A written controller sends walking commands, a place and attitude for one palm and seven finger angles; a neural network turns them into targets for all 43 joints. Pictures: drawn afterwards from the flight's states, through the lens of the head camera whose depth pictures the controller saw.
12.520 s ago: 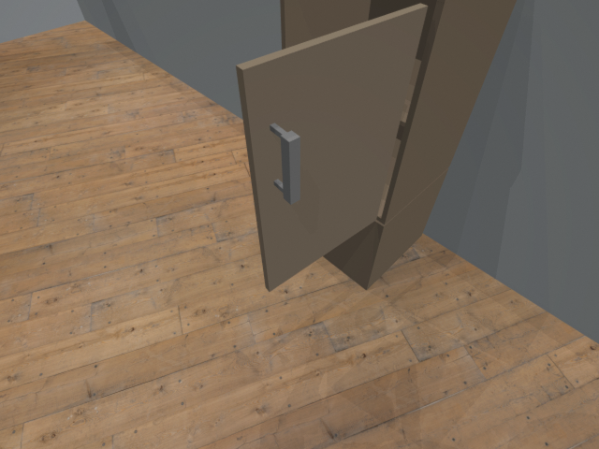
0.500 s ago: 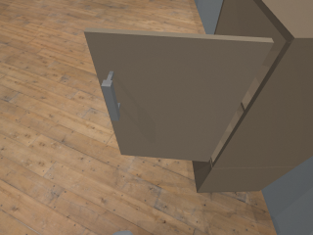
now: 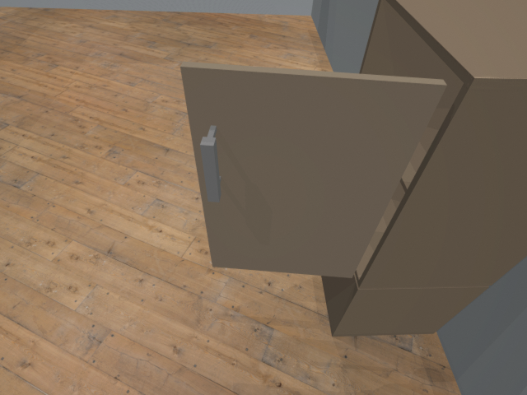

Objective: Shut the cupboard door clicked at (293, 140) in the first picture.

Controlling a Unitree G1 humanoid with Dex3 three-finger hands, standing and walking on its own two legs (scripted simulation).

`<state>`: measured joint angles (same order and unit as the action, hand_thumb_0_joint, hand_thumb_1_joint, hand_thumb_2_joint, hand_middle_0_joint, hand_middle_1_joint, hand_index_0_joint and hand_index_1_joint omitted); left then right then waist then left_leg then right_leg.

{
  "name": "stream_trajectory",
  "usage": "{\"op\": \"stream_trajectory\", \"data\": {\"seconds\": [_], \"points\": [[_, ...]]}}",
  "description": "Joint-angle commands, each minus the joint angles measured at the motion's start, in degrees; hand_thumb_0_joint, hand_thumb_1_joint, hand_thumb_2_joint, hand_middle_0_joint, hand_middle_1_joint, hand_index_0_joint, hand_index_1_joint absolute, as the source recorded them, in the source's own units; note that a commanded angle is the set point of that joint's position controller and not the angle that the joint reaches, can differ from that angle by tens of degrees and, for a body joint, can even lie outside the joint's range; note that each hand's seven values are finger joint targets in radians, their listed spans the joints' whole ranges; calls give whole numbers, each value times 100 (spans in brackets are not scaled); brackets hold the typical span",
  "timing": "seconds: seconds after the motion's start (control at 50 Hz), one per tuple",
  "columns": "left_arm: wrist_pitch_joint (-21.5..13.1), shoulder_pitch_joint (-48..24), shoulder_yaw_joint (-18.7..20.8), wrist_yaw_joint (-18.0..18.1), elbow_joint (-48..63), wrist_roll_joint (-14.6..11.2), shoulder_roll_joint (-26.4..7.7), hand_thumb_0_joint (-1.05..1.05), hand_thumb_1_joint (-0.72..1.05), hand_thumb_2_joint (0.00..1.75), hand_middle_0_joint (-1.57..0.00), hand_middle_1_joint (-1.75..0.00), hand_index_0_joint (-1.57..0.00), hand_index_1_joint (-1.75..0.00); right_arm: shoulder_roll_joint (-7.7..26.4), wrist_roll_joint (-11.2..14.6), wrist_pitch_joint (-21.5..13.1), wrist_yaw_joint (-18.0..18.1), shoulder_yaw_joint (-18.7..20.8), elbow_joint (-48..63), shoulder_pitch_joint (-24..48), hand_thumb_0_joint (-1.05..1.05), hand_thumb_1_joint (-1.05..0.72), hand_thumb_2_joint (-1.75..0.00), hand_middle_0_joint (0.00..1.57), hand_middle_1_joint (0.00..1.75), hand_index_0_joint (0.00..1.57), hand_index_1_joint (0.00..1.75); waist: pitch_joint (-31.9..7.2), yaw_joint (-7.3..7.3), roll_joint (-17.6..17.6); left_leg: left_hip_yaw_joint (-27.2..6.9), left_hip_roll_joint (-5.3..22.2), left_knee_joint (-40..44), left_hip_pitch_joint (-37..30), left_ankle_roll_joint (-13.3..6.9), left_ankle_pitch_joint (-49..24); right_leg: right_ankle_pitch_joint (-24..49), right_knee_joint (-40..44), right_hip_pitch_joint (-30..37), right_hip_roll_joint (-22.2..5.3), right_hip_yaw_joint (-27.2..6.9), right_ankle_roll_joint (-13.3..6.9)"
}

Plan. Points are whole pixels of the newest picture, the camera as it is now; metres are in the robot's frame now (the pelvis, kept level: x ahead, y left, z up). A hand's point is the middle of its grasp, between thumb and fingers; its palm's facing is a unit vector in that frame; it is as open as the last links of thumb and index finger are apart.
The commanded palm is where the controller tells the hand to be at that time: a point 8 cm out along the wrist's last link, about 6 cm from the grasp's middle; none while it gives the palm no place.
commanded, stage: come to a stop and stand still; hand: left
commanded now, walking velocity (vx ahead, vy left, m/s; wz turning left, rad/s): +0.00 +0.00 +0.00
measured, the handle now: (213, 164) +0.49 +0.12 +0.08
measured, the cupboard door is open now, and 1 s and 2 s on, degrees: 84 84 84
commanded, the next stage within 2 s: look again from close up in 0.12 s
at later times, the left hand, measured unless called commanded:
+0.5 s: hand out of the picture +0.02 +0.18 -0.17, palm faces +0.00 -0.98 -0.18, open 7.4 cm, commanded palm none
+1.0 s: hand (153, 315) +0.24 +0.19 -0.01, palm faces +0.25 -0.96 -0.13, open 7.2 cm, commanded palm +0.14 +0.23 -0.05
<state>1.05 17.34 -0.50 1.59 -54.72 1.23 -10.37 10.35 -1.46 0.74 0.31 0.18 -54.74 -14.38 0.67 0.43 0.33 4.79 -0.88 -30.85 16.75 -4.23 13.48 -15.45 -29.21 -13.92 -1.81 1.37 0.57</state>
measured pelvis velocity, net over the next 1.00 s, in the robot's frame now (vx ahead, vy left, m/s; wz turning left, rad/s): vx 0.04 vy -0.01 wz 0.07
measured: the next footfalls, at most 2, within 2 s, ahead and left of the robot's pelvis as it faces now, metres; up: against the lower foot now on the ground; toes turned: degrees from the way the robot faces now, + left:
none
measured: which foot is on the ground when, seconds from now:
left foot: down 0.00-1.00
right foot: down 0.00-1.00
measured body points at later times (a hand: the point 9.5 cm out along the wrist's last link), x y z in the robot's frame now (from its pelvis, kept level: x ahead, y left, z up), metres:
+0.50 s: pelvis +0.03 +0.00 +0.00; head +0.04 +0.01 +0.45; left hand +0.02 +0.23 -0.16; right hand +0.05 -0.23 -0.14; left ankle +0.04 +0.07 -0.73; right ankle +0.02 -0.15 -0.73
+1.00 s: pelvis +0.04 -0.01 -0.01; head +0.03 -0.02 +0.44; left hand +0.22 +0.24 +0.00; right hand +0.14 -0.26 -0.12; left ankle +0.04 +0.07 -0.73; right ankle +0.04 -0.11 -0.73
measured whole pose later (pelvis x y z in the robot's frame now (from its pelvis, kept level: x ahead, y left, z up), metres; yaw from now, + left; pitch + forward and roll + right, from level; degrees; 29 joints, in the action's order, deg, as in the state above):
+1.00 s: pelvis +0.04 -0.01 -0.01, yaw +4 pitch +1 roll +2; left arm -5.7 23.3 3.4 3.9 -5.0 -8.9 -12.1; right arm 12.4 1.8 -17.6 1.8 0.4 -46.5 -20.2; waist -2.6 1.9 -0.9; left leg 2.4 -4.8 -35.5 17.7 -2.9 18.4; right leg -21.4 -42.2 -19.9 -2.1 3.1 -1.8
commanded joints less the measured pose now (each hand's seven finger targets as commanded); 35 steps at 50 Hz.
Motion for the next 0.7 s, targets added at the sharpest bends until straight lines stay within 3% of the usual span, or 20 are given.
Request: {"op": "stream_trajectory", "data": {"seconds": [0.0, 0.08, 0.16, 0.22, 0.58, 0.68], "points": [[-163, 244, 145, 32, 248, 17, -618, 0, 90, 90, -20, -30, -20, -30, 767, 25, -122, 3, 170, 320, 43, 0, -90, -90, 20, 30, 20, 30, 240, -45, -153, -1081, 634, 1255, 302, 31, 1579, -991, 634, -222, -192, -502, -259], [-193, 247, 120, 35, 134, 6, -630, 0, 90, 90, -20, -30, -20, -30, 724, 40, -155, 3, 141, 146, -104, 0, -90, -90, 20, 30, 20, 30, 271, 3, -99, -1109, 639, 1315, 167, 50, 1410, -902, 688, -325, -223, -587, -273], [-210, 375, 90, 33, -42, 5, -617, 0, 90, 90, -20, -30, -20, -30, 756, 60, -200, 10, 125, -22, -113, 0, -90, -90, 20, 30, 20, 30, 228, -63, 112, -1222, 736, 1507, 174, 23, 1404, -418, 549, -112, -188, -520, -258], [-220, 411, 69, 37, -159, -4, -612, 0, 90, 90, -20, -30, -20, -30, 756, 76, -225, 17, 108, -129, -153, 0, -90, -90, 20, 30, 20, 30, 230, -62, -23, -1183, 731, 1498, 122, 39, 1225, -260, 556, -67, -235, -545, -261], [-252, 255, 67, 86, -472, -19, -652, 0, 90, 90, -20, -30, -20, -30, 625, 105, -337, 87, 57, -536, -121, 0, -90, -90, 20, 30, 20, 30, 21, -79, -3, -787, 654, 988, -565, 87, -981, 937, 566, 255, -404, -544, -189], [-237, 154, 77, 86, -472, -21, -658, 0, 90, 90, -20, -30, -20, -30, 629, 97, -333, 102, 48, -594, -87, 0, -90, -90, 20, 30, 20, 30, 72, -80, 5, -783, 655, 964, -604, 101, -1185, 1012, 564, 297, -406, -513, -182]]}}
